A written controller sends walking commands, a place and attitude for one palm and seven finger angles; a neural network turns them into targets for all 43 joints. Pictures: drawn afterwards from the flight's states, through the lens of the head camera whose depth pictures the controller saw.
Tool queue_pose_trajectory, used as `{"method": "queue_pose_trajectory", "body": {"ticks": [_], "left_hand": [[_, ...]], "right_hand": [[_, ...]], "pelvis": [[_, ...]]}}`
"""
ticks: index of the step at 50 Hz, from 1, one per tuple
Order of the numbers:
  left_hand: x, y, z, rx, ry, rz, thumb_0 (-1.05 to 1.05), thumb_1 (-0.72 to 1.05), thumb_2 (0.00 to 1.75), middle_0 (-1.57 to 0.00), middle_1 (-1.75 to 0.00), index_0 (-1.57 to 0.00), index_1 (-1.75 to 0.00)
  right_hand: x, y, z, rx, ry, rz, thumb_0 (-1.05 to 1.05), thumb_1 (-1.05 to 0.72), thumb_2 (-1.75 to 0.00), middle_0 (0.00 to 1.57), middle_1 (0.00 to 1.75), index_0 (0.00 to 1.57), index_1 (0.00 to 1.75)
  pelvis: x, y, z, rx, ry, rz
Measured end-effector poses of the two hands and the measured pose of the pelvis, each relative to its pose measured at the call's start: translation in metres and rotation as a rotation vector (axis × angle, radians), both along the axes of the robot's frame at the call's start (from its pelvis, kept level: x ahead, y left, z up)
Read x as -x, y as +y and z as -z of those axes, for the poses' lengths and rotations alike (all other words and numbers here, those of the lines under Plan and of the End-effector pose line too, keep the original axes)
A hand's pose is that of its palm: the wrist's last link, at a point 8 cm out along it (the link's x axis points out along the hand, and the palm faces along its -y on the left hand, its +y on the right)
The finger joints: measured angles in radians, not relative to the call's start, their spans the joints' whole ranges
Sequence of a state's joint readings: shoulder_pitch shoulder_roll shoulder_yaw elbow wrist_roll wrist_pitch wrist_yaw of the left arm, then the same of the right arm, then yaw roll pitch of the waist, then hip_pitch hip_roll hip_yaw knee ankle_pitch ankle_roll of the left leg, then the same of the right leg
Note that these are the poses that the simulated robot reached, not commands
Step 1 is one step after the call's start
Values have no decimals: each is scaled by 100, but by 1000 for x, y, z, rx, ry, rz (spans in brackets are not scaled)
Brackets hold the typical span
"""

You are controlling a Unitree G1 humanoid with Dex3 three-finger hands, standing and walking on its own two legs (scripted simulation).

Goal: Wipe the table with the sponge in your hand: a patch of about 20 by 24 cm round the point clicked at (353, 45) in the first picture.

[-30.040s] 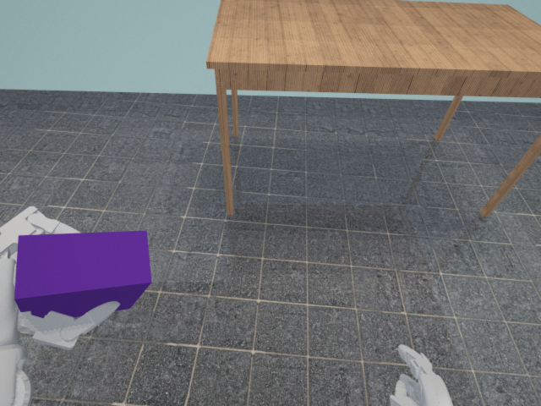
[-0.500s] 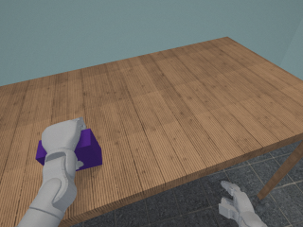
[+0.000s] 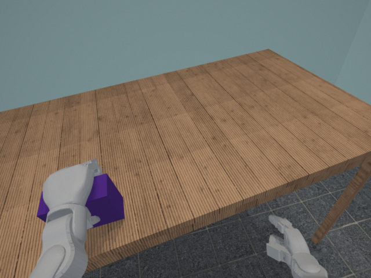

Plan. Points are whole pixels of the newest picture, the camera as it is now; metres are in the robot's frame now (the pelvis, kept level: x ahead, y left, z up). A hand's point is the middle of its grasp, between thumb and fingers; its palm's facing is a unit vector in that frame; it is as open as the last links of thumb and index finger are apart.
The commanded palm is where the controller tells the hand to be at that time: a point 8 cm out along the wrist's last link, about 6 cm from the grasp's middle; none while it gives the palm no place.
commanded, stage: slide across to the third lane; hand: left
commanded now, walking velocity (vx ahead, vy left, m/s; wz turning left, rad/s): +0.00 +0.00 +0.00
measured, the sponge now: (88, 209) +0.24 +0.26 +0.04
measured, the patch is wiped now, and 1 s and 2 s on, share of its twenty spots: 0.65 0.75 0.85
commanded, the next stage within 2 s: wipe forward along the third lane in 0.72 s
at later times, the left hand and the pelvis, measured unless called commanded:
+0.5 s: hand (97, 200) +0.23 +0.22 +0.09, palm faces +0.07 -0.10 -0.99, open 9.9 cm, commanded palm +0.21 +0.19 +0.15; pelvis -0.02 -0.02 +0.00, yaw +1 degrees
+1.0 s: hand (121, 188) +0.27 +0.18 +0.09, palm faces +0.06 -0.11 -0.99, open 9.8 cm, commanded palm +0.25 +0.18 +0.14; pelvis -0.02 -0.03 +0.00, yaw +2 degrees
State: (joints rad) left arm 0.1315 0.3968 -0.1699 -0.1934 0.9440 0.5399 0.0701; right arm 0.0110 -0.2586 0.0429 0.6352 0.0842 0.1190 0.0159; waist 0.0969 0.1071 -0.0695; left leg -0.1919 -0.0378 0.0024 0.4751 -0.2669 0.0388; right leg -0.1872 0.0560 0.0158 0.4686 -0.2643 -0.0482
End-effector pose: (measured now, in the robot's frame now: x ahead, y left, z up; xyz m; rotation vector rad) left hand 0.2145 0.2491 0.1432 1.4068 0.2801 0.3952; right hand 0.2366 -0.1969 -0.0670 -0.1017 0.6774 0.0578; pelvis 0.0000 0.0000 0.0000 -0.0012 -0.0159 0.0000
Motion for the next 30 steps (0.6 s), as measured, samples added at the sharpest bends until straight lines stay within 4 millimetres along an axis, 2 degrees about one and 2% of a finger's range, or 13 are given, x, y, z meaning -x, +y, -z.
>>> {"method": "queue_pose_trajectory", "body": {"ticks": [8, 30], "left_hand": [[12, -7, 0, 2, -1, -9, 2, -48, 104, -66, -145, -75, -137], [-2, -42, 1, -29, 28, 40, 1, -50, 105, -70, -141, -79, -133]], "right_hand": [[4, -4, -3, 4, -15, -3, 2, -91, -90, 20, 30, 19, 29], [12, -7, 0, -6, -45, -30, 2, -91, -90, 20, 30, 19, 29]], "pelvis": [[7, -7, 0, -3, -16, -3], [22, -21, 0, -11, -38, -30]]}}
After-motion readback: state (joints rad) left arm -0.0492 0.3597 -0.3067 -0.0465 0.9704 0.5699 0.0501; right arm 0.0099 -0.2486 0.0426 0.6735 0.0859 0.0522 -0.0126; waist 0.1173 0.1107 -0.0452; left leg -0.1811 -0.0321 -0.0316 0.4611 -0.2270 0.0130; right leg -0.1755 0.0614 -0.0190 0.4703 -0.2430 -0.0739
